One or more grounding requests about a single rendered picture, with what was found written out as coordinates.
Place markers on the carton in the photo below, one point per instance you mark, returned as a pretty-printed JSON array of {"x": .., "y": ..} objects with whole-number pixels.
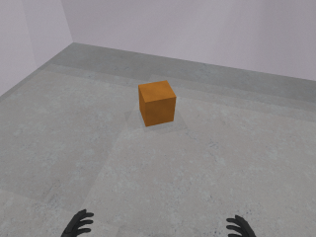
[{"x": 157, "y": 102}]

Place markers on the robot left hand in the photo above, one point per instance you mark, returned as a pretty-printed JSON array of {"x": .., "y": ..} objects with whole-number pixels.
[{"x": 72, "y": 228}]

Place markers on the robot right hand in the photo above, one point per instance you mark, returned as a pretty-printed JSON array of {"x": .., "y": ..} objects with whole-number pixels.
[{"x": 245, "y": 230}]

